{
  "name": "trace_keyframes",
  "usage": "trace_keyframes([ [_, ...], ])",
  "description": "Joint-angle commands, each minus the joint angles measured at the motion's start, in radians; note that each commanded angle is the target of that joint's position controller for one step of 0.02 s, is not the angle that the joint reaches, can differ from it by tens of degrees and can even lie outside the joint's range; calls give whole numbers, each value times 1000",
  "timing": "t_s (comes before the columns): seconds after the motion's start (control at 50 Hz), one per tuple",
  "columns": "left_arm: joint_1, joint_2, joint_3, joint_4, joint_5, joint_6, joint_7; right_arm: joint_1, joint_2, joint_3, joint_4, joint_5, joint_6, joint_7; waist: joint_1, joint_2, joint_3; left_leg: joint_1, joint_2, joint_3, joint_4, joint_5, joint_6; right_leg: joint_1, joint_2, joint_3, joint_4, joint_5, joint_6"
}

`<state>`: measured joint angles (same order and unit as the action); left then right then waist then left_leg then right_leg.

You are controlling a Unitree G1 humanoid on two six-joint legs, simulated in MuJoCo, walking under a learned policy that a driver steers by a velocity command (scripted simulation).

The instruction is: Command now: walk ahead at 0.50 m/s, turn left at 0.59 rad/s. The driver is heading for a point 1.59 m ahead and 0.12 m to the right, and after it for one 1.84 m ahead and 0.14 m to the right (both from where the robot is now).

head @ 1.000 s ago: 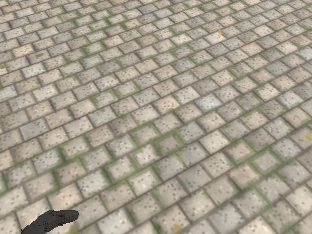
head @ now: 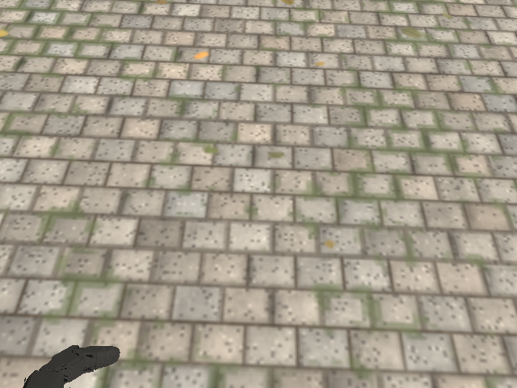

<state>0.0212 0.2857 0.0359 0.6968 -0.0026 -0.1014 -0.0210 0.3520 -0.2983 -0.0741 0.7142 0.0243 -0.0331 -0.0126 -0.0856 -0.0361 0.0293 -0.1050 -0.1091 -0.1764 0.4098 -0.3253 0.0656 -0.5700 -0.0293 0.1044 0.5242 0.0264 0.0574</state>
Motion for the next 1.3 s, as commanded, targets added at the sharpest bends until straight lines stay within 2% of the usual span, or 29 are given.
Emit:
trace_keyframes([
  [0.02,-17,135,47,-69,-8,-28,-4,-8,-153,-44,-51,0,-3,-9,55,164,-33,-52,248,-240,-18,206,118,166,23,-15,-37,-73,-37],
  [0.06,160,178,72,-32,7,-38,6,-19,-88,-22,-64,-7,-3,-4,147,139,-141,-107,170,-190,199,235,64,447,-38,9,-74,-102,-103],
  [0.08,296,235,85,-20,17,-35,13,44,-18,2,-76,-29,-5,-2,166,-29,-290,-264,81,-87,497,-41,19,725,-229,208,-53,-156,-170],
  [0.1,362,286,99,22,15,-19,5,139,-17,10,-111,16,-13,-3,122,-361,-354,-603,12,9,786,-295,-26,921,-407,702,-200,-507,-317],
  [0.12,311,184,77,-5,-1,-16,1,97,-128,-12,-80,25,-12,-8,148,-182,-238,-692,87,-21,891,-222,-42,835,-380,688,-256,-698,-286],
  [0.16,223,116,52,-16,9,-5,8,-50,-152,-25,-100,1,1,-7,148,-35,-72,-664,152,31,880,-66,-54,611,-294,377,-264,-446,-226],
  [0.22,201,79,40,19,17,-11,8,-59,-82,-17,-107,1,3,6,107,-76,-25,-563,196,46,763,9,-53,461,-206,179,-323,-243,-227],
  [0.28,226,112,51,53,5,-20,6,-104,-42,-2,-123,-6,3,9,104,-48,-6,-588,198,60,629,50,-63,456,-217,100,-367,-122,-269],
  [0.4,272,165,58,102,-16,0,9,-277,-14,24,-155,-11,-26,38,155,-27,16,-506,193,154,274,299,-68,473,-184,-56,-382,2,-250],
  [0.48,346,189,61,149,-32,24,8,-365,-39,18,-191,-3,-38,50,162,-43,43,-457,163,167,155,250,-42,540,-229,-20,-338,53,-234],
  [0.52,330,211,65,157,-36,36,13,-292,-76,0,-174,-6,-45,50,96,-55,5,-317,131,183,88,225,-16,550,-229,-19,-244,194,-210],
  [0.54,324,201,59,157,-36,39,15,-171,-113,-22,-135,-13,-45,43,29,-40,-70,-126,107,201,52,247,8,513,-187,-54,-105,307,-184],
  [0.56,318,158,41,145,-22,34,16,-12,-167,-47,-97,-23,-42,31,-45,-16,-190,142,182,136,88,266,44,374,-135,-89,111,210,-145],
  [0.58,386,45,6,108,-1,21,12,101,-266,-67,-88,-49,-32,16,-43,209,-355,511,463,-251,69,155,161,9,2,-149,499,-226,-68],
  [0.6,398,72,9,119,-19,8,13,115,-218,-52,-85,-45,-29,18,-46,277,-435,494,542,-513,-64,38,218,-104,42,-15,686,-610,-62],
  [0.62,342,151,36,106,-45,7,10,54,-157,-31,-79,-33,-31,21,-36,211,-273,373,508,-384,-90,-25,181,-187,-11,14,755,-561,-69],
  [0.68,281,125,46,100,-28,30,18,-112,-60,-3,-66,-29,-53,30,58,178,-62,46,388,-74,-200,104,120,-114,-107,-12,652,-349,-67],
  [0.8,236,56,41,77,-23,72,17,-138,-76,-21,-3,-46,-86,16,97,104,8,-28,368,177,-287,358,124,-120,-110,12,497,-124,-36],
  [0.98,-14,43,23,-38,-17,65,-39,-43,-155,-50,74,-10,-43,-4,22,69,80,170,408,350,-237,468,79,-126,-71,-121,127,-57,-104],
  [1.02,5,68,35,-54,-17,68,-45,-53,-182,-57,77,-3,-27,-7,52,96,39,213,409,379,-127,764,58,-44,-18,-178,115,-156,-140],
  [1.06,180,128,72,-24,-22,74,-40,-76,-201,-60,71,5,-9,-13,160,113,-74,186,378,414,149,1024,24,205,70,-232,89,-213,-192],
  [1.08,349,194,109,21,-24,80,-24,-73,-184,-50,65,2,-9,-17,243,78,-163,40,336,429,394,909,-17,483,93,-190,35,-164,-233],
  [1.1,409,318,138,34,-31,86,-3,5,-65,-12,20,-43,-25,-10,184,-176,-245,-382,208,414,774,168,-89,842,-160,255,12,-191,-375],
  [1.12,396,313,124,-7,-25,68,-10,-10,-39,10,-5,-31,-67,2,168,-176,-408,-606,54,166,978,-296,-104,995,-311,744,-186,-390,-516],
  [1.14,386,229,100,-3,-16,53,-17,-148,-125,-11,-30,13,-94,14,221,-60,-315,-712,114,81,996,-220,-77,947,-292,647,-247,-378,-446],
  [1.16,343,198,91,-1,-17,42,-16,-188,-121,-8,-46,21,-109,15,194,-34,-200,-726,156,90,926,-129,-55,817,-255,511,-245,-315,-408],
  [1.18,272,162,80,-11,-20,39,-13,-184,-116,-9,-31,-3,-113,7,144,29,-128,-668,198,91,836,-63,-56,668,-210,397,-242,-213,-372],
  [1.22,195,119,64,-43,-3,39,-3,-153,-127,-21,-17,-29,-93,4,82,-4,-85,-532,232,86,734,10,-73,482,-153,286,-280,-66,-352],
  [1.3,224,160,76,-38,-9,34,21,-200,-75,-8,-38,-40,-63,3,79,0,-48,-502,208,124,531,136,-132,351,-108,176,-310,65,-348],
])
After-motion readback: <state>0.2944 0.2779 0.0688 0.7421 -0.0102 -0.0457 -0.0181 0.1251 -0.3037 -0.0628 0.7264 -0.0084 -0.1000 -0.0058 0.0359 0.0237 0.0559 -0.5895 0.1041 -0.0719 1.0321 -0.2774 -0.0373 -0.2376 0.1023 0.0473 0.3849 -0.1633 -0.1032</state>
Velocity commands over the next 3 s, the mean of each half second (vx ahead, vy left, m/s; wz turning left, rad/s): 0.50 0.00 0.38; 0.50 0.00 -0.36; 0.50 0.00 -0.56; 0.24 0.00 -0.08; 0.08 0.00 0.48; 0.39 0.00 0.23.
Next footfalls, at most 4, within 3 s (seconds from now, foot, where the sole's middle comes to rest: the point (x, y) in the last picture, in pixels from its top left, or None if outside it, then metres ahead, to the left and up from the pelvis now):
0.06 right None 0.21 -0.14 -0.78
0.56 left None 0.43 0.17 -0.78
1.08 right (263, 289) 0.73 -0.07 -0.78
1.56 left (214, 201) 1.06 0.06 -0.78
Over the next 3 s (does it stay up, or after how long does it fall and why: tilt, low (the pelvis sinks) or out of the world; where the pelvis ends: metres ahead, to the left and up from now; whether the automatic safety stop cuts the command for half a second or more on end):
stays up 1.21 -0.05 0.01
